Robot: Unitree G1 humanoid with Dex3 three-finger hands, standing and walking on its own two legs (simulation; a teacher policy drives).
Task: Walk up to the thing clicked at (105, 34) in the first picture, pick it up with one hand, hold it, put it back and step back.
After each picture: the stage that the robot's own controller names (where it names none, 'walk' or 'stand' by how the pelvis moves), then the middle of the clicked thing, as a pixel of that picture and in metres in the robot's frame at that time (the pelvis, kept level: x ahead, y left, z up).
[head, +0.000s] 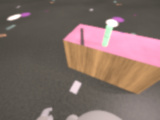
stand; (106, 36) +0.93 -0.16 -0.02
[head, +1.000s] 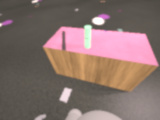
walk; (87, 37) +0.83 +0.10 +0.01
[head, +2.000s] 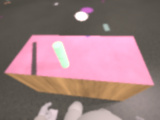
stand; (62, 56) +0.47 +0.26 +0.01
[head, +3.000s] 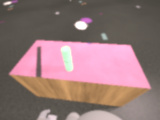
stand; (67, 60) +0.50 +0.22 -0.01
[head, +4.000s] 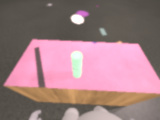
walk; (76, 66) +0.40 +0.11 +0.00
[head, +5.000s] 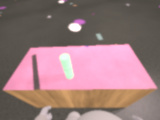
stand; (67, 67) +0.41 +0.21 +0.00
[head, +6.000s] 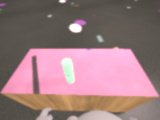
stand; (69, 72) +0.38 +0.19 -0.02
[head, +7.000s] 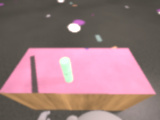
stand; (67, 71) +0.39 +0.20 -0.02
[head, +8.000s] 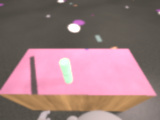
stand; (66, 72) +0.38 +0.20 -0.02
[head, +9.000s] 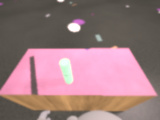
stand; (67, 72) +0.38 +0.20 -0.02
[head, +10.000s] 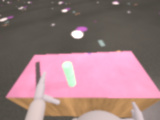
rise first; (69, 75) +0.37 +0.19 -0.02
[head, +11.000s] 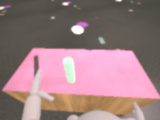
go down; (69, 71) +0.39 +0.19 -0.01
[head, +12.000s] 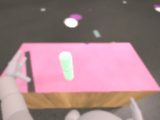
go down; (67, 67) +0.39 +0.17 +0.03
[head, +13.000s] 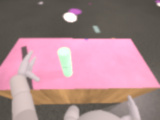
close in; (66, 64) +0.40 +0.17 +0.04
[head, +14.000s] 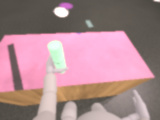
close; (58, 59) +0.41 +0.19 +0.07
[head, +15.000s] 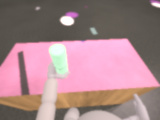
lift; (60, 64) +0.34 +0.18 +0.14
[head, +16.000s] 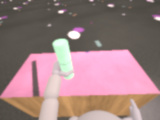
lift; (65, 61) +0.33 +0.17 +0.20
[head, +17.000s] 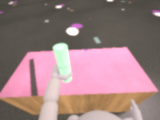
hold; (64, 65) +0.33 +0.17 +0.16
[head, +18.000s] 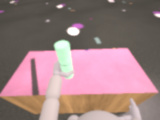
hold; (65, 62) +0.33 +0.16 +0.17
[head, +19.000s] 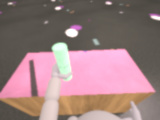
crouch; (63, 64) +0.33 +0.17 +0.16
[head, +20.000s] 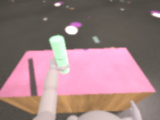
crouch; (61, 57) +0.38 +0.20 +0.17
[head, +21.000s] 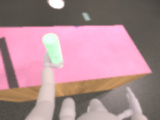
lower; (55, 54) +0.44 +0.20 +0.08
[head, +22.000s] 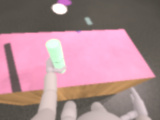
lower; (57, 59) +0.41 +0.19 +0.07
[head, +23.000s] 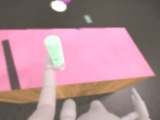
lower; (56, 56) +0.42 +0.19 +0.08
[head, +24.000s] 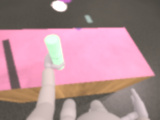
lower; (56, 55) +0.43 +0.20 +0.08
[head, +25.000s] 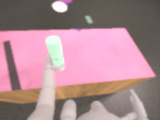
loosen; (57, 56) +0.42 +0.20 +0.08
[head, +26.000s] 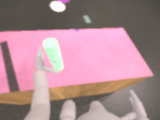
withdraw; (55, 57) +0.42 +0.20 +0.07
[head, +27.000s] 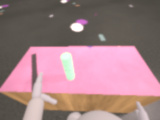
sink last; (68, 68) +0.39 +0.20 +0.03
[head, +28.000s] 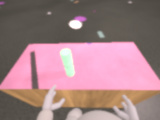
stand; (68, 64) +0.42 +0.19 +0.04
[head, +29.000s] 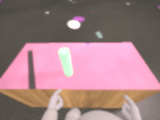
stand; (66, 63) +0.41 +0.20 +0.05
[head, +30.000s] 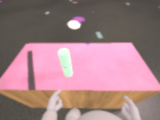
stand; (66, 64) +0.41 +0.20 +0.05
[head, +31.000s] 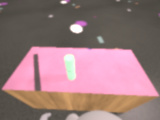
stand; (70, 68) +0.41 +0.18 -0.01
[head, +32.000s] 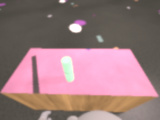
stand; (68, 70) +0.40 +0.19 -0.02
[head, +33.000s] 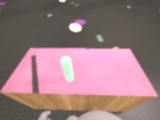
stand; (67, 70) +0.40 +0.20 -0.02
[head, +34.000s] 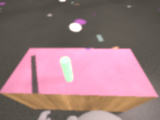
walk; (67, 70) +0.39 +0.20 -0.02
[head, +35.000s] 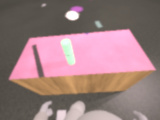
walk; (68, 53) +0.51 +0.22 +0.00
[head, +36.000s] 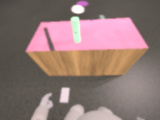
walk; (76, 31) +0.79 +0.19 +0.01
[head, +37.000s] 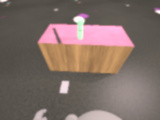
stand; (80, 29) +1.03 +0.18 +0.00
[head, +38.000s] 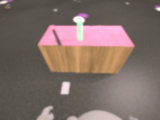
stand; (79, 31) +1.02 +0.17 -0.02
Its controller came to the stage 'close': yes
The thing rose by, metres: 0.21
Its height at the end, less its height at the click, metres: +0.00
